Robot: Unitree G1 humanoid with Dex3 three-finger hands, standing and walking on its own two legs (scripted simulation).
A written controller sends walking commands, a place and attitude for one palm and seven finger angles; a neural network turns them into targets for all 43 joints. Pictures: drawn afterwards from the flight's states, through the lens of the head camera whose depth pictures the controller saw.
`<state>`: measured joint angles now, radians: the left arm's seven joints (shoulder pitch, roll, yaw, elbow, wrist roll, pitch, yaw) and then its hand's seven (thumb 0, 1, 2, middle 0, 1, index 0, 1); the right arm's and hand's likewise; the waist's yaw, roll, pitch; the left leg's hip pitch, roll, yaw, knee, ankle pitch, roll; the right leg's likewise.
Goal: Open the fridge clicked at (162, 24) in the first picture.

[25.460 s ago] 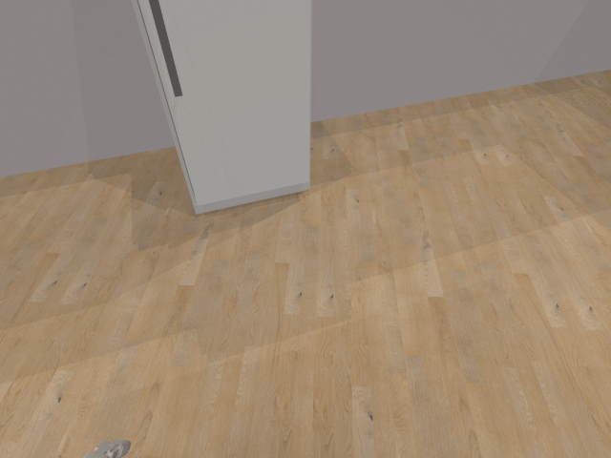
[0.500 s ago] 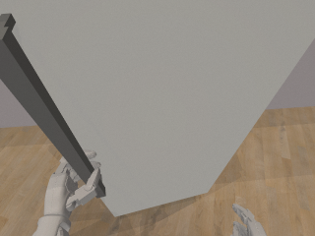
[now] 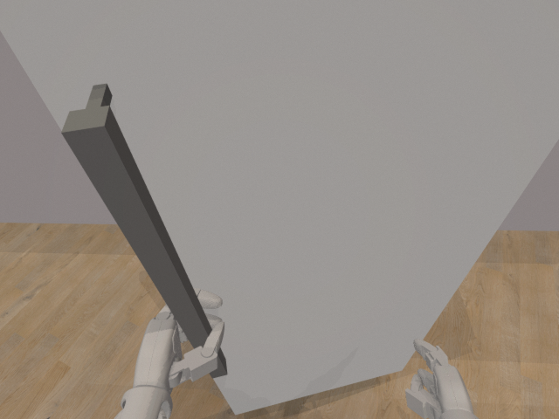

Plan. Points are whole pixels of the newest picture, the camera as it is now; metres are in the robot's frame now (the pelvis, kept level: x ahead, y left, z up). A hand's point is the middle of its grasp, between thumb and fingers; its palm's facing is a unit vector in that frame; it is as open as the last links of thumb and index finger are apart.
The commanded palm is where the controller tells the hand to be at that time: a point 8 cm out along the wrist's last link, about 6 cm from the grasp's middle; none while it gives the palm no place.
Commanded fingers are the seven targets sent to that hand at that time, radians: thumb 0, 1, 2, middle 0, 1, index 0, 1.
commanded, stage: walk backward, drawing the door open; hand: left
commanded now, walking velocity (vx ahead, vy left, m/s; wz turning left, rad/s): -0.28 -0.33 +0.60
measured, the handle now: (182, 283) +0.25 +0.14 +0.12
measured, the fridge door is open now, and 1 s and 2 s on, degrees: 16 38 76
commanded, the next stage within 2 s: stop walking and hold the door back in 1.68 s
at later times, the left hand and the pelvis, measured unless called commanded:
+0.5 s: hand out of the picture +0.12 +0.06 +0.04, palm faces +0.26 -0.95 -0.16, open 6.4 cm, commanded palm +0.08 +0.10 +0.04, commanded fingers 0.00 0.90 0.90 -0.45 -1.40 -0.45 -1.40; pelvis -0.06 -0.11 -0.01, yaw +16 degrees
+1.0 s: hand out of the picture +0.06 -0.01 +0.04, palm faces +0.73 -0.63 -0.25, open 6.1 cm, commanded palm +0.00 +0.00 +0.04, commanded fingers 0.00 0.90 0.90 -0.45 -1.40 -0.45 -1.40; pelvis -0.03 -0.31 -0.01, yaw +38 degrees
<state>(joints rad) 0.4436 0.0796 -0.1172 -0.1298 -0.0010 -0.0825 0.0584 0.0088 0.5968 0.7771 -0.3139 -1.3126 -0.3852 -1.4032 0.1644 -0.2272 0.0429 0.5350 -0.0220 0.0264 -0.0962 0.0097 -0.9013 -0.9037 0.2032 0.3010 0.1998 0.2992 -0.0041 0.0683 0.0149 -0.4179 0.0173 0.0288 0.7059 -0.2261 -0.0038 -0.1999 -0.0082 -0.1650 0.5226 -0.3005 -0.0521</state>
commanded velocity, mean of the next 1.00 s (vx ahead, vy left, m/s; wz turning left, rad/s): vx -0.23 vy -0.34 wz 0.70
